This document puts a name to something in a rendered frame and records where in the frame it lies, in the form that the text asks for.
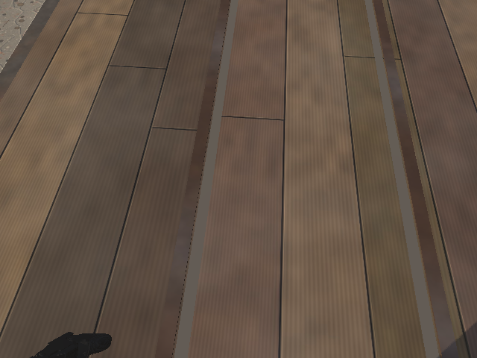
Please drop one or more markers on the robot left hand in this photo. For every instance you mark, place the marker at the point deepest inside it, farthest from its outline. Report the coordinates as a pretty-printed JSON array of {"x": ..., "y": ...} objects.
[{"x": 75, "y": 346}]

